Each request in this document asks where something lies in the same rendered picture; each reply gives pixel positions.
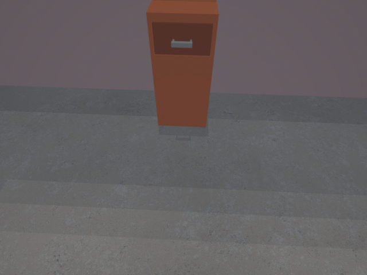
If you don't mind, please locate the drawer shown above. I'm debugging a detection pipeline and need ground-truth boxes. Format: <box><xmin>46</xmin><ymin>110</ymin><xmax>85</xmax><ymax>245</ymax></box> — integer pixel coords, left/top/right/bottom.
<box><xmin>152</xmin><ymin>22</ymin><xmax>213</xmax><ymax>56</ymax></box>

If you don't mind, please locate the handle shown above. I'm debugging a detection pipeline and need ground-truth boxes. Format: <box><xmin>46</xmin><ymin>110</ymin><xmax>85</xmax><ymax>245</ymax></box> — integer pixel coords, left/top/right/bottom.
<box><xmin>171</xmin><ymin>39</ymin><xmax>192</xmax><ymax>48</ymax></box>

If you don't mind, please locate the cabinet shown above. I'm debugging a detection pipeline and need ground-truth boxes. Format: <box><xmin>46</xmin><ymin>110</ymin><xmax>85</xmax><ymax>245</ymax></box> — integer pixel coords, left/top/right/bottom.
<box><xmin>146</xmin><ymin>0</ymin><xmax>219</xmax><ymax>127</ymax></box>

